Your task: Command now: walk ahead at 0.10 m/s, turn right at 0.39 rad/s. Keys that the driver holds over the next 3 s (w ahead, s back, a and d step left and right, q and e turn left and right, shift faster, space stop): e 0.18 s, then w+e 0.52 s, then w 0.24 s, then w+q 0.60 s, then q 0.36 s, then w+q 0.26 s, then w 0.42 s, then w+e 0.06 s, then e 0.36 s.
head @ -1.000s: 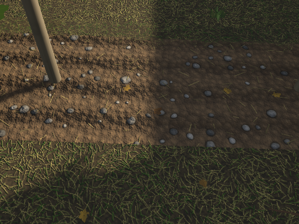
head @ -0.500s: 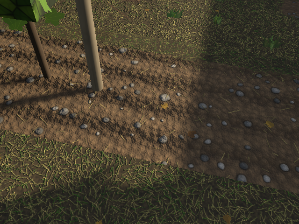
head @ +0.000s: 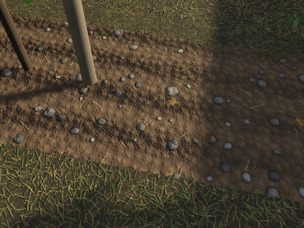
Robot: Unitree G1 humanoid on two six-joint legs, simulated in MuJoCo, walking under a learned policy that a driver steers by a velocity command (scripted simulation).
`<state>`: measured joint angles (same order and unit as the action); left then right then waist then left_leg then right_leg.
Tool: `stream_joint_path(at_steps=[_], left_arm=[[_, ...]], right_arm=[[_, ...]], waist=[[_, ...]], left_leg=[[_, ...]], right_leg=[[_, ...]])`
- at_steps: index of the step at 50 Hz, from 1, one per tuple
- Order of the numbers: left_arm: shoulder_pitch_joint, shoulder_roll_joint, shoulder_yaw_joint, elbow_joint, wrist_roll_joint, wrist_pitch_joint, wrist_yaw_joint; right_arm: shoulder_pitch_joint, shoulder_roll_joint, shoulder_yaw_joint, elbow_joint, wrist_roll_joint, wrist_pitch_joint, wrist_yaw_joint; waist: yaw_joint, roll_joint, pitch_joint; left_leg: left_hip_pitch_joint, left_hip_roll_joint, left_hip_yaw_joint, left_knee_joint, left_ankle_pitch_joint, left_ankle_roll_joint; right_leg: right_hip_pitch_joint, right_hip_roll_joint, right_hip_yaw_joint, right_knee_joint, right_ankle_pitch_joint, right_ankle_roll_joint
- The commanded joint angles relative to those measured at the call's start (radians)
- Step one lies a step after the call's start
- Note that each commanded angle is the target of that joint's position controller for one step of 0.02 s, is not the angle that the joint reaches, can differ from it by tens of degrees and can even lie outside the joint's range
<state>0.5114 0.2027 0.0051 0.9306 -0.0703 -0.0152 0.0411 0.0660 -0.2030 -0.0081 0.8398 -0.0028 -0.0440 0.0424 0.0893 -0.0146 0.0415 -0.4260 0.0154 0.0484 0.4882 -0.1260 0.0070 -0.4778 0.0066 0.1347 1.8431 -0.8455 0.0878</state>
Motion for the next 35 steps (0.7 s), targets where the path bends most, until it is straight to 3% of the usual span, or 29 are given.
stream_joint_path(at_steps=[1,2,3,4,5,6,7,9,11,14,16,17,18,19,20,21,22,23,24,25,27,29,31,35], left_arm=[[-0.079,0.04,0.006,-0.174,0.017,0.033,0.052],[-0.07,0.076,0.028,-0.171,0.03,0.06,0.062],[-0.116,0.056,0.034,-0.193,0.039,0.07,0.07],[-0.14,0.064,0.044,-0.215,0.05,0.07,0.074],[-0.151,0.089,0.062,-0.229,0.042,0.069,0.071],[-0.16,0.094,0.072,-0.233,0.047,0.059,0.062],[-0.207,0.075,0.07,-0.244,0.055,0.047,0.05],[-0.273,0.034,0.057,-0.263,0.054,0.038,0.015],[-0.341,0.055,0.062,-0.3,0.047,0.051,-0.019],[-0.408,0.12,0.086,-0.34,0.05,0.067,-0.04],[-0.343,0.132,0.1,-0.303,0.051,0.061,-0.04],[-0.243,0.158,0.118,-0.258,0.039,0.057,-0.034],[-0.121,0.244,0.148,-0.222,0.033,0.049,-0.025],[-0.045,0.361,0.16,-0.245,0.037,0.016,-0.033],[-0.009,0.301,0.143,-0.237,0.063,-0.015,-0.043],[-0.064,0.267,0.129,-0.237,0.067,-0.033,-0.037],[-0.152,0.232,0.118,-0.263,0.06,-0.038,-0.032],[-0.233,0.213,0.112,-0.286,0.055,-0.032,-0.023],[-0.263,0.205,0.108,-0.299,0.06,-0.03,-0.018],[-0.24,0.2,0.107,-0.296,0.058,-0.034,-0.015],[-0.188,0.217,0.115,-0.276,0.049,-0.039,-0.005],[-0.11,0.195,0.111,-0.244,0.04,-0.04,0.007],[-0.063,0.186,0.109,-0.221,0.039,-0.036,0.017],[0.015,0.17,0.109,-0.181,0.036,-0.035,0.018]], right_arm=[[0.117,-0.208,-0.042,-0.01,-0.005,0.022,-0.038],[0.038,-0.212,-0.042,-0.035,-0.022,0.014,-0.035],[0.005,-0.208,-0.045,-0.035,-0.021,0.01,-0.039],[0.012,-0.204,-0.045,-0.027,-0.027,0.008,-0.045],[0.006,-0.184,-0.038,-0.022,-0.022,0.006,-0.07],[0.006,-0.168,-0.038,-0.012,-0.021,0.005,-0.089],[0.023,-0.168,-0.04,-0.01,-0.022,0.006,-0.102],[0.024,-0.196,-0.05,-0.013,-0.015,0.016,-0.114],[0.056,-0.23,-0.071,-0.014,0.01,0.017,-0.103],[0.084,-0.262,-0.103,-0.02,0.041,0.031,-0.081],[0.099,-0.241,-0.104,-0.019,0.032,0.041,-0.074],[0.125,-0.195,-0.092,-0.011,0.015,0.047,-0.065],[0.11,-0.104,-0.067,-0.028,-0.009,0.047,-0.052],[-0.015,-0.107,-0.066,-0.124,-0.004,0.01,-0.052],[-0.14,-0.184,-0.083,-0.147,0.03,-0.029,-0.051],[-0.126,-0.191,-0.087,-0.147,0.032,-0.049,-0.052],[-0.07,-0.2,-0.091,-0.108,0.0,-0.057,-0.06],[-0.026,-0.215,-0.1,-0.077,-0.02,-0.056,-0.064],[-0.001,-0.216,-0.105,-0.064,-0.018,-0.048,-0.058],[-0.009,-0.2,-0.104,-0.059,-0.018,-0.044,-0.053],[-0.074,-0.154,-0.091,-0.088,-0.015,-0.038,-0.047],[-0.156,-0.121,-0.082,-0.118,-0.014,-0.038,-0.04],[-0.211,-0.1,-0.076,-0.142,-0.007,-0.038,-0.027],[-0.309,-0.103,-0.073,-0.194,0.01,-0.051,-0.013]], waist=[[-0.073,0.027,-0.306],[-0.031,-0.009,-0.194],[-0.028,0.07,-0.1],[-0.026,0.097,-0.077],[-0.007,0.102,-0.013],[0.001,0.122,-0.02],[-0.015,0.151,-0.042],[-0.033,0.188,-0.113],[-0.056,0.187,-0.131],[-0.092,0.149,-0.064],[-0.076,0.094,-0.038],[-0.049,0.027,-0.045],[-0.014,-0.234,-0.034],[0.022,-0.399,-0.015],[0.074,-0.199,-0.006],[0.015,-0.199,0.0],[-0.041,-0.147,-0.023],[-0.085,-0.118,-0.041],[-0.11,-0.113,-0.072],[-0.105,-0.079,-0.087],[-0.096,-0.038,-0.1],[-0.068,-0.041,-0.086],[-0.045,-0.089,-0.073],[-0.015,-0.103,-0.016]], left_leg=[[0.392,0.558,-0.441,-0.131,0.558,0.383],[0.155,0.496,-0.345,-0.215,0.371,0.335],[0.053,0.468,-0.268,-0.238,0.294,0.278],[0.03,0.439,-0.22,-0.235,0.254,0.245],[-0.043,0.36,-0.11,-0.239,0.199,0.205],[-0.039,0.284,-0.025,-0.223,0.184,0.182],[0.002,0.248,0.019,-0.217,0.197,0.172],[0.055,0.257,0.036,-0.207,0.227,0.178],[0.099,0.319,0.001,-0.232,0.007,0.171],[0.108,0.377,-0.064,-0.241,-0.431,0.129],[0.064,0.345,-0.024,-0.147,-0.56,0.079],[-0.003,0.296,0.039,0.015,-0.595,0.043],[-0.219,0.175,0.167,0.489,-0.542,-0.034],[-0.654,-0.02,0.048,0.781,-0.557,-0.066],[-0.756,0.017,-0.113,0.841,-0.466,-0.029],[-0.776,0.038,-0.138,0.816,-0.355,-0.007],[-0.68,0.072,-0.146,0.758,-0.244,-0.005],[-0.58,0.091,-0.145,0.682,-0.139,-0.015],[-0.469,0.085,-0.134,0.641,-0.053,-0.023],[-0.409,0.064,-0.114,0.616,0.012,-0.028],[-0.361,0.031,-0.101,0.492,0.132,-0.042],[-0.332,0.002,-0.101,0.338,0.214,-0.043],[-0.306,-0.022,-0.105,0.22,0.266,-0.038],[-0.334,-0.027,-0.127,0.115,0.223,-0.031]], right_leg=[[-0.346,-0.099,-0.072,0.199,0.158,0.035],[-0.254,-0.098,-0.068,0.043,0.288,0.014],[-0.266,-0.093,-0.06,0.014,0.316,0.009],[-0.286,-0.09,-0.052,-0.016,0.37,0.005],[-0.235,-0.106,0.006,-0.271,0.532,0.002],[-0.181,-0.095,-0.034,-0.495,0.652,-0.004],[-0.142,-0.094,-0.071,-0.678,0.745,-0.007],[-0.018,-0.082,-0.113,-0.889,0.817,-0.01],[0.031,-0.081,-0.136,-0.962,0.769,-0.03],[0.038,-0.075,-0.181,-1.061,0.544,-0.106],[0.153,-0.035,-0.241,-1.156,0.461,-0.148],[0.281,-0.009,-0.239,-1.207,0.42,-0.179],[0.42,-0.158,0.058,-1.354,0.324,-0.264],[0.581,-0.341,0.637,-1.613,0.147,-0.452],[0.6,-0.393,0.696,-1.675,0.186,-0.477],[0.595,-0.377,0.604,-1.62,0.349,-0.426],[0.515,-0.33,0.465,-1.561,0.514,-0.366],[0.435,-0.276,0.348,-1.545,0.596,-0.321],[0.362,-0.235,0.28,-1.56,0.649,-0.296],[0.332,-0.202,0.22,-1.558,0.789,-0.274],[0.325,-0.175,0.17,-1.564,0.861,-0.268],[0.339,-0.155,0.134,-1.555,0.916,-0.239],[0.357,-0.145,0.138,-1.56,0.881,-0.229],[0.435,-0.177,0.219,-1.562,0.852,-0.258]])
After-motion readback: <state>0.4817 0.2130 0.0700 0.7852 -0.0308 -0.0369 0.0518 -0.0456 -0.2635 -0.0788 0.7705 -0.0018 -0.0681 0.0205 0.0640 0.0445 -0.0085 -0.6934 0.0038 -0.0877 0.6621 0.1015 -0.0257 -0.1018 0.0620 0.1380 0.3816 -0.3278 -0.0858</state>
